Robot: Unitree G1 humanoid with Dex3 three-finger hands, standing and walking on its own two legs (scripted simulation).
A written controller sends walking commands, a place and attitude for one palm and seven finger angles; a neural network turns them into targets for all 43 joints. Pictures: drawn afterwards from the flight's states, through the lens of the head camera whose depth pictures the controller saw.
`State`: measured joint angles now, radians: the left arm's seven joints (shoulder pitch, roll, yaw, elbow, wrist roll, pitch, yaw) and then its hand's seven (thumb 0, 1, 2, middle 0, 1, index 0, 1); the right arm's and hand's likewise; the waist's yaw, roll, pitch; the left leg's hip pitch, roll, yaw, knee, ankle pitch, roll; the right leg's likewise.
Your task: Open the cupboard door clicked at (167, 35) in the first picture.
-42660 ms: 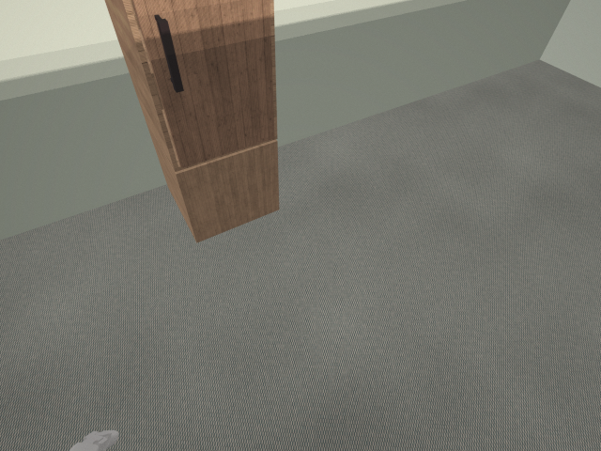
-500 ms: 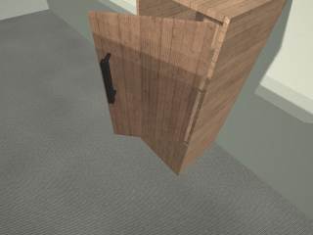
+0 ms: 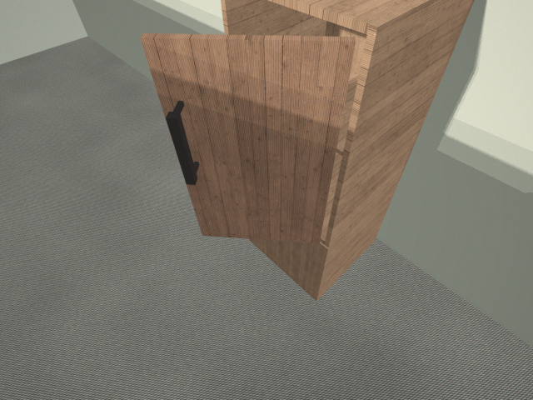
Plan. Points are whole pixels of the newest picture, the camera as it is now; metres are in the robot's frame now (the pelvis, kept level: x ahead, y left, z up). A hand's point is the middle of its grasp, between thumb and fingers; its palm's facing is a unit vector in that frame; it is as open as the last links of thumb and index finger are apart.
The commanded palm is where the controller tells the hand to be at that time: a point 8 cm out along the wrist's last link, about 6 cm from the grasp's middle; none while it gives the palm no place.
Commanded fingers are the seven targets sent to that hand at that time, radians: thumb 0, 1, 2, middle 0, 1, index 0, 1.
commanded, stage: look again from close up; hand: left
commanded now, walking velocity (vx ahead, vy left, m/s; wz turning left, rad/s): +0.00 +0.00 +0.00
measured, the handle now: (186, 145) +0.58 +0.21 +0.04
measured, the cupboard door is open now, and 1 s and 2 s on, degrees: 41 41 41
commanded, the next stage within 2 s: raise the hand with hooked fingers in 0.18 s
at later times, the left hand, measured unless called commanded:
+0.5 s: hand (156, 340) +0.20 +0.18 -0.01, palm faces +0.19 -0.98 -0.03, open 7.7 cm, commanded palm +0.12 +0.24 -0.05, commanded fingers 0.00 0.62 0.78 -0.22 -0.48 -0.22 -0.48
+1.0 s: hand (133, 357) +0.18 +0.21 -0.02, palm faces -0.07 -1.00 -0.04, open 10.4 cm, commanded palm +0.15 +0.27 -0.01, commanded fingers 0.00 0.04 0.53 -0.26 -0.86 -0.26 -0.86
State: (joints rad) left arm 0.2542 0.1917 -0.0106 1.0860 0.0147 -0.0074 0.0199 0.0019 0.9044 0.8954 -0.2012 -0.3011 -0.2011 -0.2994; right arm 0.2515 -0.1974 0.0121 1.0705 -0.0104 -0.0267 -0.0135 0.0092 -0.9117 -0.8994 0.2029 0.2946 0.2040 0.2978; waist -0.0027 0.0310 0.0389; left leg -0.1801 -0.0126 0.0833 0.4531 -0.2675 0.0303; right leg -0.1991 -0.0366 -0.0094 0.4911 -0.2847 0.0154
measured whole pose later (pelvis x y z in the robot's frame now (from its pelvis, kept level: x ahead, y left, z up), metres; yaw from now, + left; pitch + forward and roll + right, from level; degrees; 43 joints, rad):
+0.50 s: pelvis -0.01 -0.02 -0.02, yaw +2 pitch +6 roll +1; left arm 0.31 0.17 0.17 0.25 -0.22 -0.37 -0.14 0.01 0.82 0.86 -0.21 -0.36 -0.21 -0.36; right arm 0.23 -0.23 -0.04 0.74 0.01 -0.26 -0.04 0.01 -0.90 -0.90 0.20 0.29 0.20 0.30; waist -0.03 0.00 -0.08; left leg -0.46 0.01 0.03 0.71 -0.35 -0.01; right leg -0.45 -0.02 -0.06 0.73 -0.38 -0.02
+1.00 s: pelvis -0.04 -0.01 -0.07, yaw +2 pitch +12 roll -3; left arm 0.27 0.33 0.28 0.09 -0.34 -0.29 -0.46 0.01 0.26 0.62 -0.25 -0.71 -0.25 -0.71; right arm 0.25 -0.19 0.04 0.56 0.04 -0.24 -0.05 0.02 -0.90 -0.90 0.21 0.30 0.21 0.30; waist -0.01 0.03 -0.10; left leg -0.81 0.04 -0.02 1.09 -0.48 0.01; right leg -0.76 0.00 -0.10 1.02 -0.47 -0.02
